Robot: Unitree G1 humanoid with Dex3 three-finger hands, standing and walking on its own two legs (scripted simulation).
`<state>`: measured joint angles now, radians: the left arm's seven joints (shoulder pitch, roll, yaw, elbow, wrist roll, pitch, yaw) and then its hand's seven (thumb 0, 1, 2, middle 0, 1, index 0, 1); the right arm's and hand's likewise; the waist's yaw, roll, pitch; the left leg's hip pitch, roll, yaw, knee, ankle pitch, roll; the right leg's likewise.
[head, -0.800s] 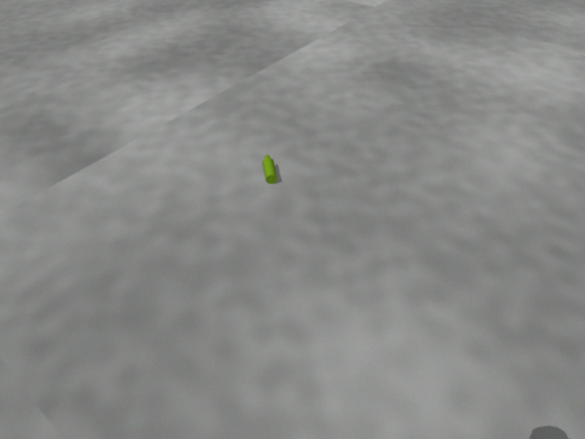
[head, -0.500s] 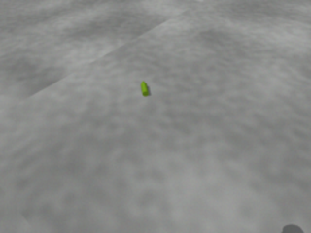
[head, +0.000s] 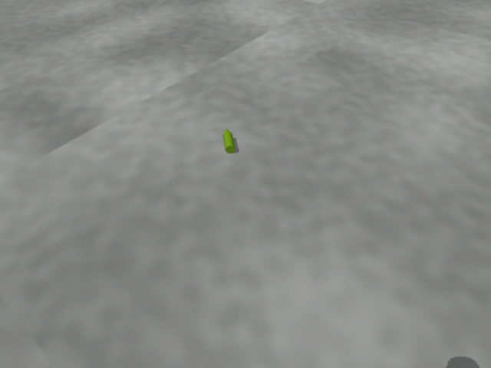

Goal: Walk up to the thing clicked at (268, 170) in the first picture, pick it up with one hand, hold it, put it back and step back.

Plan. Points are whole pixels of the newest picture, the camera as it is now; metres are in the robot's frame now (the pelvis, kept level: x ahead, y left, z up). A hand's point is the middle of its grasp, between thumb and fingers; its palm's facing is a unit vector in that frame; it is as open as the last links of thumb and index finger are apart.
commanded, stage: stand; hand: left
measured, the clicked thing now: (228, 139) +1.59 +0.14 -0.75
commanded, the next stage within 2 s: walk up in 0.32 s
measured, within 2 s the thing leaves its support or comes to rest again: neither
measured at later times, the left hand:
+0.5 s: hand out of the picture +0.07 +0.30 -0.15, palm faces -0.17 -0.90 -0.40, open 7.4 cm
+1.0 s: hand (97, 232) +0.46 +0.38 -0.13, palm faces -0.50 -0.72 -0.48, open 7.4 cm
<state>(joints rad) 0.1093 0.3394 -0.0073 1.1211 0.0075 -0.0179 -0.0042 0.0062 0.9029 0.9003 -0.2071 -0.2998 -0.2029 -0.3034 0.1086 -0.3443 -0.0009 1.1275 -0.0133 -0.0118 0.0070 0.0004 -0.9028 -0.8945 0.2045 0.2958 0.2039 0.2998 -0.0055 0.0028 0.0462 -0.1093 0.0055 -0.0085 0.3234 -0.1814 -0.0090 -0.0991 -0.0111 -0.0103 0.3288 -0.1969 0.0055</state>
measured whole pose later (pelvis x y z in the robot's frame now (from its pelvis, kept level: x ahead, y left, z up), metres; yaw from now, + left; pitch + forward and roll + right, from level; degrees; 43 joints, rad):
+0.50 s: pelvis +0.02 +0.03 -0.01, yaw -8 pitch +1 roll -2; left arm 0.28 0.35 0.04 1.06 0.02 -0.04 -0.01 0.01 0.90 0.90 -0.21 -0.30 -0.21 -0.30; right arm 0.10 -0.46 -0.10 0.92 -0.06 0.00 0.11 0.00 -0.90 -0.89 0.20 0.30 0.20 0.30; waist -0.02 0.10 0.03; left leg -0.37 -0.02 -0.12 0.87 -0.41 0.02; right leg -0.21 0.04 0.15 0.42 -0.25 0.00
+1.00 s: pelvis +0.22 +0.16 -0.02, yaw -28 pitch -1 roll +1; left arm 0.23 0.49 0.06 0.94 -0.02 -0.02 -0.01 0.01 0.90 0.90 -0.21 -0.30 -0.20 -0.30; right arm 0.35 -0.42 -0.11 0.81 -0.05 0.01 0.10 0.00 -0.90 -0.89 0.21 0.30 0.21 0.30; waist -0.13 0.02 0.04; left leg 0.00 -0.09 0.18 0.36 -0.37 0.10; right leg -0.53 -0.07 -0.08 0.81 -0.24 -0.01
